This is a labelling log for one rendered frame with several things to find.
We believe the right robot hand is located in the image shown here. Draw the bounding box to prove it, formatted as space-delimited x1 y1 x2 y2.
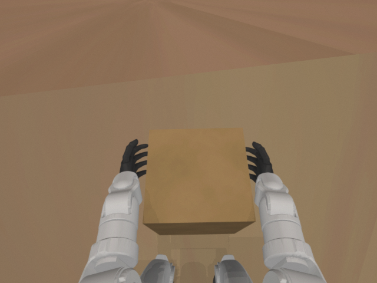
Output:
246 142 273 182

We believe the left robot hand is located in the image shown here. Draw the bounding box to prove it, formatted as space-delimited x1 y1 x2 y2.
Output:
120 139 148 178

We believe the left robot upper arm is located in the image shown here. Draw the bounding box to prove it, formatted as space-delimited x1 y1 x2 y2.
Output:
80 266 142 283

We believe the robot left shin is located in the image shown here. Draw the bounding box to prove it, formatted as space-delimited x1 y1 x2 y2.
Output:
156 254 168 261

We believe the right robot forearm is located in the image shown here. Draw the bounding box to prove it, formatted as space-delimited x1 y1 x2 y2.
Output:
254 173 327 283

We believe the left robot forearm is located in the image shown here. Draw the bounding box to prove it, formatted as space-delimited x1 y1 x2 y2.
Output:
78 171 143 283

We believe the right robot thigh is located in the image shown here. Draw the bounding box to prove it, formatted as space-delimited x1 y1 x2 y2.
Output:
214 259 253 283

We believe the right robot upper arm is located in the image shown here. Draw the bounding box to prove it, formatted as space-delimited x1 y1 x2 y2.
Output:
263 267 326 283

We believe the carton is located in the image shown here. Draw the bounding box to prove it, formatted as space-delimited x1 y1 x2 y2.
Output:
143 128 256 235

